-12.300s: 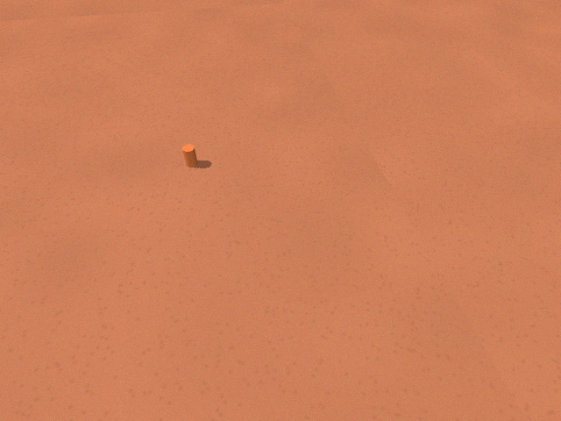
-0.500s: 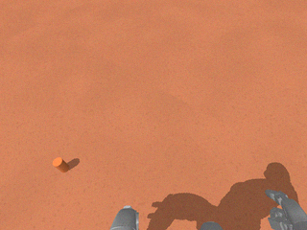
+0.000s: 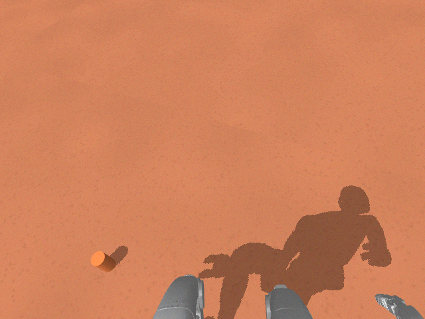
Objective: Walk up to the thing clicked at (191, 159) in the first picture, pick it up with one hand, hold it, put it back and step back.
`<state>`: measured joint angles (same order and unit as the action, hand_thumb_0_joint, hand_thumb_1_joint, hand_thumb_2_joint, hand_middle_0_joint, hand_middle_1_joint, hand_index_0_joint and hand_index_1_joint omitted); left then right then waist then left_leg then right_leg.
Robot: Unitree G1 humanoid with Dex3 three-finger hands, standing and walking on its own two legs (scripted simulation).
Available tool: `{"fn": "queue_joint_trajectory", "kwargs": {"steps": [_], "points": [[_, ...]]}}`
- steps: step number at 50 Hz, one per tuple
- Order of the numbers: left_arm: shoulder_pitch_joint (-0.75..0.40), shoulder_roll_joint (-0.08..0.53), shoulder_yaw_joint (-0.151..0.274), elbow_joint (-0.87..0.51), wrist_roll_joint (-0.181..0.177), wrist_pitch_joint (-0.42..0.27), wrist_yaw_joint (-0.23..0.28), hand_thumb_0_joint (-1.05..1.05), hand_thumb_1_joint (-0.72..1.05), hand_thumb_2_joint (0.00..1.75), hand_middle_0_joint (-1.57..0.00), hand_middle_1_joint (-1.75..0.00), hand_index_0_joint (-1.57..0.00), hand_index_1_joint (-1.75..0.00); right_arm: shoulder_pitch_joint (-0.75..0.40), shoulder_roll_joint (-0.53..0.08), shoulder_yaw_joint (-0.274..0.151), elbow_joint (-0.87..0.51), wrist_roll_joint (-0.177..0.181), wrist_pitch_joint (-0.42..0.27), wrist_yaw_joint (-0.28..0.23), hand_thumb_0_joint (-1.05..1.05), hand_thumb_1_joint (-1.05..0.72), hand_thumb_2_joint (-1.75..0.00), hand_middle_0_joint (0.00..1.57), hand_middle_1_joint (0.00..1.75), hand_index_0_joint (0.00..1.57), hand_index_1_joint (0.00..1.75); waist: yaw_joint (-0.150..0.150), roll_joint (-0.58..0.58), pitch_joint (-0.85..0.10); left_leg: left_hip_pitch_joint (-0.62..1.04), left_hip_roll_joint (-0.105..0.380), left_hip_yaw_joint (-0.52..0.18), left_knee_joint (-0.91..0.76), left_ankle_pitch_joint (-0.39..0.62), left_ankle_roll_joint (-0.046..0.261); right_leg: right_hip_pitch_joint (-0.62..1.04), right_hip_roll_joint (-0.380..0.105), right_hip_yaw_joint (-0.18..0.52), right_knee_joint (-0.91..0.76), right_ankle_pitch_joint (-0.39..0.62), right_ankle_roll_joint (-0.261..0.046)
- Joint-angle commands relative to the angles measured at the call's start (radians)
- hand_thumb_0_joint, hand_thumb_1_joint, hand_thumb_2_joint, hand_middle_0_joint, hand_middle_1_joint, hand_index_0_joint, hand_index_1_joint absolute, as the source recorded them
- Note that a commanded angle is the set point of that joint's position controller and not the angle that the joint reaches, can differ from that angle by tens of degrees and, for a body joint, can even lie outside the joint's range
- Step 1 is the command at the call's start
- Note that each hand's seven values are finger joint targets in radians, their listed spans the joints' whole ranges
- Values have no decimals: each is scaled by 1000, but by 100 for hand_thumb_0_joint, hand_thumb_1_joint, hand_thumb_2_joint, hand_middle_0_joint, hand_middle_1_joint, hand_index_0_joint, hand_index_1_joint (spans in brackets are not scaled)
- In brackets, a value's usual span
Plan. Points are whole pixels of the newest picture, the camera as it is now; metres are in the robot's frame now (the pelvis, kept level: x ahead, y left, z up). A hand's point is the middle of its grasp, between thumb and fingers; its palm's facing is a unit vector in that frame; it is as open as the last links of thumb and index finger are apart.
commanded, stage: walk up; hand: left
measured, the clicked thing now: (103, 261) +0.42 +0.57 -0.67
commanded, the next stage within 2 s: none
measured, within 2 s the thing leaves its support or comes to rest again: neither
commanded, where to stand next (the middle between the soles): -0.02 +0.58 m, yaw -31 degrees
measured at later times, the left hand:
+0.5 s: hand out of the picture +0.13 +0.53 -0.11, palm faces -0.24 -0.80 -0.54, open 7.4 cm
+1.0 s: hand out of the picture +0.12 +0.83 -0.12, palm faces -0.28 -0.74 -0.62, open 7.4 cm
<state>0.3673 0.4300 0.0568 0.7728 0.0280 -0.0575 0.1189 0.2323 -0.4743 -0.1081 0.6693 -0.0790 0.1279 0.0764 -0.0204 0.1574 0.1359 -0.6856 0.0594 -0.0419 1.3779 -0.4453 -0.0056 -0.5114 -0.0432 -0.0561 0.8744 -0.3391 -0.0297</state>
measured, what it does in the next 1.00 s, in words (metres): steps to the left, turning right: left foot, then right foot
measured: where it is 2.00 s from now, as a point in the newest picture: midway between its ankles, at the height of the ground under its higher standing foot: outside the picture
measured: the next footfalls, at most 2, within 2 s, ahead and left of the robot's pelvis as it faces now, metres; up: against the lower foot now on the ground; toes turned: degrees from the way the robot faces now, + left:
left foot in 0.20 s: +0.06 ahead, +0.30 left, +0.00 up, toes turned -4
right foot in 0.52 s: +0.04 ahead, +0.17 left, +0.00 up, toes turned -17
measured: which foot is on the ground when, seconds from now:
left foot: up 0.00-0.18, down 0.20-0.52, up 0.54-0.82, down 0.84-1.00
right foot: down 0.00-0.22, up 0.24-0.50, down 0.52-0.88, up 0.90-1.00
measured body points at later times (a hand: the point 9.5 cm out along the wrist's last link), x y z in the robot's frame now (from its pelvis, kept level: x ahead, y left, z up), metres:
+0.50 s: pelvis -0.03 +0.26 +0.01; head +0.03 +0.22 +0.45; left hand +0.14 +0.57 -0.07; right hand -0.03 -0.07 -0.11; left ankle +0.02 +0.30 -0.69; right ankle +0.00 +0.18 -0.68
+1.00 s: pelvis -0.09 +0.54 -0.01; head -0.05 +0.51 +0.44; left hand +0.13 +0.86 -0.08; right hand -0.14 +0.21 -0.12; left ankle -0.03 +0.63 -0.69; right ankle -0.06 +0.35 -0.62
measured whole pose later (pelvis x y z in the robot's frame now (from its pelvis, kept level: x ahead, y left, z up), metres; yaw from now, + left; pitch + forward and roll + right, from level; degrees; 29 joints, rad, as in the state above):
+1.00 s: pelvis -0.09 +0.54 -0.01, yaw -22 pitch -3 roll -2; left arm 0.24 0.50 0.11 0.89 0.00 0.00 0.12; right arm 0.26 -0.42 -0.08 0.72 -0.06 0.11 0.04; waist -0.04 0.05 0.17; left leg -0.44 0.06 0.04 1.00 -0.51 0.01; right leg -0.72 0.04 0.12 1.28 -0.46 -0.04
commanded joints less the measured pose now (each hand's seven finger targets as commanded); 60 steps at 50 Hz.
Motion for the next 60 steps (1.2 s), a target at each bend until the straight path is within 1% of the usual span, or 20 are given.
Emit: {"fn": "queue_joint_trajectory", "kwargs": {"steps": [1,7,10,11,12,14,19,24,25,26,27,34,40,42,44,45,48,52,56,60], "points": [[7,376,135,-74,19,-24,11,0,90,90,-20,-30,-20,-30,-4,-193,-76,-103,2,-35,12,0,-90,-90,20,30,20,30,-13,-296,-120,-1,38,-27,-34,57,11,1,-161,369,-390,-313,-163],[48,428,152,-58,25,-21,4,0,90,90,-20,-30,-20,-30,-41,-185,-70,-120,11,-40,11,0,-90,-90,20,30,20,30,36,-363,-153,81,28,17,-318,-143,40,36,-193,450,-323,-148,-200],[-68,359,118,-76,15,-9,7,0,90,90,-20,-30,-20,-30,215,-209,-98,-47,0,-62,-1,0,-90,-90,20,30,20,30,-124,-223,-236,460,-5,5,-681,-60,48,-173,-92,274,22,-2,-90],[-68,215,78,-88,-3,-3,16,0,90,90,-20,-30,-20,-30,238,-332,-122,-53,-21,-72,-17,0,-90,-90,20,30,20,30,-148,212,-166,484,202,-350,-928,-33,77,-440,172,61,345,-268,-14],[-137,261,75,-91,-5,-9,46,0,90,90,-20,-30,-20,-30,104,-411,-128,-68,10,-79,-29,0,-90,-90,20,30,20,30,-118,307,-110,349,313,-605,-1048,-7,189,-456,132,138,427,-328,-30],[-121,294,81,-16,-25,-7,35,0,90,90,-20,-30,-20,-30,-5,-256,-91,-106,1,-81,-41,0,-90,-90,20,30,20,30,-78,-35,-6,279,230,-370,-936,153,120,-392,77,165,439,-192,-4],[31,247,77,37,-45,-1,1,0,90,90,-20,-30,-20,-30,-15,-171,-57,-119,0,-84,-48,0,-90,-90,20,30,20,30,-40,78,-130,444,159,-128,-766,626,164,-156,48,20,270,-143,0],[227,229,84,38,-39,-2,15,0,90,90,-20,-30,-20,-30,-85,-148,-41,-178,-2,-55,-41,0,-90,-90,20,30,20,30,83,-16,-191,264,121,-6,-560,643,69,306,10,24,-285,122,-57],[245,289,106,22,-19,-9,24,0,90,90,-20,-30,-20,-30,-46,-100,-26,-178,14,-59,-38,0,-90,-90,20,30,20,30,109,-139,-219,111,62,31,-379,498,1,485,-64,192,-359,191,-94],[192,346,121,-27,-2,-12,29,0,90,90,-20,-30,-20,-30,46,-65,-18,-174,18,-55,-36,0,-90,-90,20,30,20,30,64,-323,-271,-155,-5,9,-146,-185,-64,638,-375,609,-336,334,-225],[80,368,124,-74,-9,-8,37,0,90,90,-20,-30,-20,-30,62,-161,-53,-172,5,-34,-58,0,-90,-90,20,30,20,30,29,-193,-263,-129,32,-137,61,-231,-59,433,-531,780,-387,318,-375],[-59,333,114,-82,10,-11,13,0,90,90,-20,-30,-20,-30,58,-158,-69,-115,15,-19,-16,0,-90,-90,20,30,20,30,-12,-248,-138,68,11,-26,32,49,5,41,-154,329,-345,-156,-167],[-58,401,139,-58,24,7,4,0,90,90,-20,-30,-20,-30,59,-179,-73,-82,27,-15,-12,0,-90,-90,20,30,20,30,21,-382,-151,257,-8,75,-363,-184,40,-59,-166,399,-378,-262,-148],[-127,351,125,-51,20,23,5,0,90,90,-20,-30,-20,-30,267,-186,-91,-8,20,-24,-13,0,-90,-90,20,30,20,30,-93,-262,-198,484,-31,84,-625,-117,63,-180,-88,262,-179,-231,-58],[-217,226,87,-74,-2,20,35,0,90,90,-20,-30,-20,-30,153,-358,-109,-37,18,-37,-31,0,-90,-90,20,30,20,30,-121,269,-37,210,288,-523,-1062,-218,194,-394,185,99,410,-283,2],[-282,274,90,-66,5,14,41,0,90,90,-20,-30,-20,-30,2,-359,-102,-68,18,-47,-41,0,-90,-90,20,30,20,30,-85,134,57,57,352,-643,-1132,-219,235,-339,116,167,488,-229,-12],[-71,271,99,60,-40,18,12,0,90,90,-20,-30,-20,-30,-105,-244,-70,-87,9,-62,-61,0,-90,-90,20,30,20,30,8,7,34,147,200,-303,-934,-95,147,-231,93,132,499,-112,-13],[-41,212,82,67,-54,13,-4,0,90,90,-20,-30,-20,-30,-28,-181,-52,-65,1,-62,-46,0,-90,-90,20,30,20,30,-24,106,-73,399,158,-179,-828,291,184,-113,72,36,255,-160,16],[-51,193,70,44,-17,11,-27,0,90,90,-20,-30,-20,-30,62,-166,-46,-24,32,-70,-54,0,-90,-90,20,30,20,30,-27,-43,-177,502,266,-287,-874,188,196,34,57,69,-18,-205,-13],[84,244,95,70,13,-13,-47,0,90,90,-20,-30,-20,-30,48,-128,-19,3,45,-96,-61,0,-90,-90,20,30,20,30,70,-231,-202,128,127,-94,-725,-88,-19,569,-39,308,-471,-209,-127]]}}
